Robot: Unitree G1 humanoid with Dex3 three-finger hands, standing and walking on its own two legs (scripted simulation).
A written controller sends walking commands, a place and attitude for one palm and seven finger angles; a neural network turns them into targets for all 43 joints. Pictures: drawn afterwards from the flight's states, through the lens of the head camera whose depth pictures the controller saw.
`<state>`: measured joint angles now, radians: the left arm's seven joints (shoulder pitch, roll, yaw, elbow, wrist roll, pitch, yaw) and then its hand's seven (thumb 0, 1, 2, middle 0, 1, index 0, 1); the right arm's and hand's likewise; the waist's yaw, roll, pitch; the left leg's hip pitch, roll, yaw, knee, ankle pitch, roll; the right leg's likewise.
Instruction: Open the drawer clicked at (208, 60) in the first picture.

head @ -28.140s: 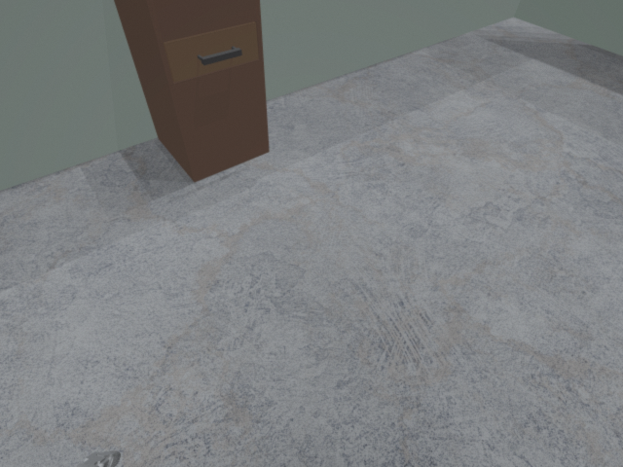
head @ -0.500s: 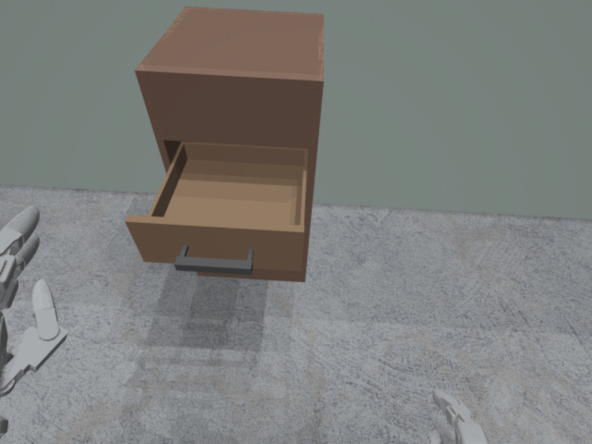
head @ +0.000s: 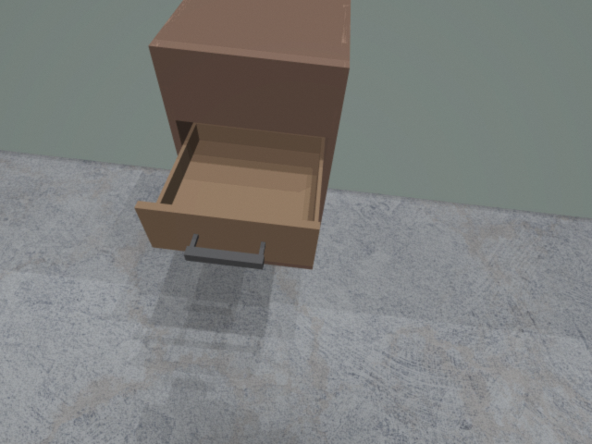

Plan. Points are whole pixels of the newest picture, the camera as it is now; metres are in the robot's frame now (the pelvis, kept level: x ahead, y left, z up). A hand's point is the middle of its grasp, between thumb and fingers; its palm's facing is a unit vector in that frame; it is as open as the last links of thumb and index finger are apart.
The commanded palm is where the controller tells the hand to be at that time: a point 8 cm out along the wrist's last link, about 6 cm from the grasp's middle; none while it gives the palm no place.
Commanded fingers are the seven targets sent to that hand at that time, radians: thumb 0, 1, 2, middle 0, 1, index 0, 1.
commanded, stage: let the arm hang, fingers relaxed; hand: left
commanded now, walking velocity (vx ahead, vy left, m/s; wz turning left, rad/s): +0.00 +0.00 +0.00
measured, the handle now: (226, 249) +0.50 +0.18 -0.19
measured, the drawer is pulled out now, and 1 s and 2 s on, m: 0.30 0.30 0.30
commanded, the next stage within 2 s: look to check the result in 0.66 s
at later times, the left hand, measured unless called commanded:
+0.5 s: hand out of the picture -0.02 +0.16 -0.18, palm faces +0.02 -0.99 -0.15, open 7.4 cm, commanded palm none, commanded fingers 0.00 0.90 0.90 -0.20 -0.30 -0.20 -0.30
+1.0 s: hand out of the picture -0.03 +0.17 -0.18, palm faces +0.02 -0.99 -0.16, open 7.4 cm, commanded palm none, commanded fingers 0.00 0.90 0.90 -0.20 -0.30 -0.20 -0.30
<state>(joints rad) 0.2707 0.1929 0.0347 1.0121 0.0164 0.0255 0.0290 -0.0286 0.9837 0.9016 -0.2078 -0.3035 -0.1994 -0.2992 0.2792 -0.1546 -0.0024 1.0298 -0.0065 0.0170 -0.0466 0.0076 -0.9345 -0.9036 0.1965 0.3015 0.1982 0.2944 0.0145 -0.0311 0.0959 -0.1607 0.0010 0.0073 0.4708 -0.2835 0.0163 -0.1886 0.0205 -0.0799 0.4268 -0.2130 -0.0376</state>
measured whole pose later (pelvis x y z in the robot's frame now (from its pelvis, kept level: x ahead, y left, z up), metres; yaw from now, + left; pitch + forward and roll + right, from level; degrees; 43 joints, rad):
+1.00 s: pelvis +0.00 +0.02 +0.00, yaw -2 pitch -2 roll +0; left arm 0.31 0.12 0.01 1.15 0.02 0.00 0.04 0.01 0.91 0.90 -0.20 -0.30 -0.19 -0.30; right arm 0.35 -0.08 0.00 1.13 0.00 -0.01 -0.05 0.01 -0.91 -0.90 0.19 0.30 0.20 0.29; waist 0.01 -0.01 0.07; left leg -0.12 -0.02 0.05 0.41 -0.26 0.04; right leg -0.18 0.00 -0.04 0.41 -0.19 -0.01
